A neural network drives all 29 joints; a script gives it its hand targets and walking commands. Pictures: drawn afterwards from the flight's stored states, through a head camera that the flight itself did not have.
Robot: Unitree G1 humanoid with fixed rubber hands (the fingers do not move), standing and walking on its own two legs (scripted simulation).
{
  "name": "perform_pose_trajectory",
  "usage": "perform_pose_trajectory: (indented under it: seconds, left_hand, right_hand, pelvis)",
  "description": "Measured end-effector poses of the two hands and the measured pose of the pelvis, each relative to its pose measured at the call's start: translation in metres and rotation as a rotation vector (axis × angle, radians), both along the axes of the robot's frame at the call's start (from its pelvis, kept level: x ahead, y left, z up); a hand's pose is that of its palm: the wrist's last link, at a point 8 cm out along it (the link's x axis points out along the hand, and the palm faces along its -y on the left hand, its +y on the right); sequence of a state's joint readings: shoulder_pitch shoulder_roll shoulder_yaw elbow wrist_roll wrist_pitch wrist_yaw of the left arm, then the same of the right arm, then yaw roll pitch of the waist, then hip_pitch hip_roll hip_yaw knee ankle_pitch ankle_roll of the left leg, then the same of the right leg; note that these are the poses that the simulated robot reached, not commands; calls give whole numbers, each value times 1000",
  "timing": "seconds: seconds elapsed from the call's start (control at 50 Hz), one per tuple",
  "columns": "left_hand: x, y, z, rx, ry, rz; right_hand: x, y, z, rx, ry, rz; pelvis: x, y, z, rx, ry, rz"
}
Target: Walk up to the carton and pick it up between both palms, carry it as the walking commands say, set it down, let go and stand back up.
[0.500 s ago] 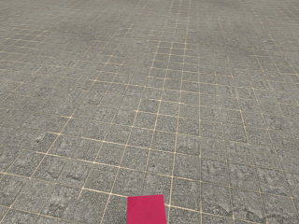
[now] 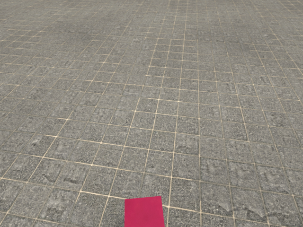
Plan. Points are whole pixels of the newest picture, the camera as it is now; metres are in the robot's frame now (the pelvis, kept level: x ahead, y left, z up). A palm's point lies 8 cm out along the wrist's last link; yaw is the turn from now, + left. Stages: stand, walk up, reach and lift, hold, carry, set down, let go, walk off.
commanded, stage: walk up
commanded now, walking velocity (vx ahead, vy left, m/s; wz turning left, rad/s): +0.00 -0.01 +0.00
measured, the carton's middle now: (144, 219) +0.33 +0.05 -0.67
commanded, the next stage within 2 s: stand in 1.84 s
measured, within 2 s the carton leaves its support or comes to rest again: neither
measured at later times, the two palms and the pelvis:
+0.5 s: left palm out of the picture -0.05 +0.21 -0.14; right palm out of the picture -0.04 -0.23 -0.16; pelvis -0.01 -0.01 +0.00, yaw -1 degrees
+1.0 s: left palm out of the picture -0.04 +0.32 -0.15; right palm out of the picture +0.03 -0.13 -0.13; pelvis -0.01 +0.09 +0.00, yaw +0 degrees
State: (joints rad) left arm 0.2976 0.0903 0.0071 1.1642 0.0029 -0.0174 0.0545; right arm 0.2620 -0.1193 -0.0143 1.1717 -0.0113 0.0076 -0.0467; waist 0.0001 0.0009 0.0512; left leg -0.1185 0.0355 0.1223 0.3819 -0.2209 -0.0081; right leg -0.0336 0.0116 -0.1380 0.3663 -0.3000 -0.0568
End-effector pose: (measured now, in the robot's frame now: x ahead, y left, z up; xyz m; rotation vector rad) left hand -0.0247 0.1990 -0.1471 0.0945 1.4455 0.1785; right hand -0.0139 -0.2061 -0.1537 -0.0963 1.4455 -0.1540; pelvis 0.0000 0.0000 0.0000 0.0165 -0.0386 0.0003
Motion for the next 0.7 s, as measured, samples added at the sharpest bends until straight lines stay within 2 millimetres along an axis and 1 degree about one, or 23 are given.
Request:
perform_pose_trajectory:
  seconds: [0.14, 0.4, 0.44, 0.48, 0.54, 0.62, 0.7]
  left_hand:
    - [-9, -6, 1, 4, 8, 3]
    - [-17, -10, 2, 18, 9, 1]
    - [-18, -7, 3, 31, 6, 2]
    - [-21, 2, 7, 57, 3, 15]
    - [-28, 23, 15, 103, 8, 31]
    - [-33, 54, 23, 153, 10, 28]
    - [-35, 81, 25, 164, 0, 29]
  right_hand:
    - [-3, -9, 0, -3, 2, -5]
    - [-22, -15, -1, 5, 37, -17]
    - [-24, -17, -2, 4, 51, -14]
    - [-24, -19, -3, -3, 69, -1]
    - [-18, -21, -3, -14, 62, 18]
    - [-1, -20, -2, -31, 21, 41]
    - [23, -7, 2, -43, -36, 68]
  pelvis:
    - [-3, -7, 0, 0, -2, -1]
    - [-8, -16, -1, 0, -1, -4]
    - [-9, -15, -2, 1, 11, -10]
    - [-12, -11, -1, 10, 29, -19]
    - [-15, -2, 0, 24, 45, -22]
    - [-18, 13, 1, 30, 51, -14]
    - [-17, 32, 2, 28, 49, 1]
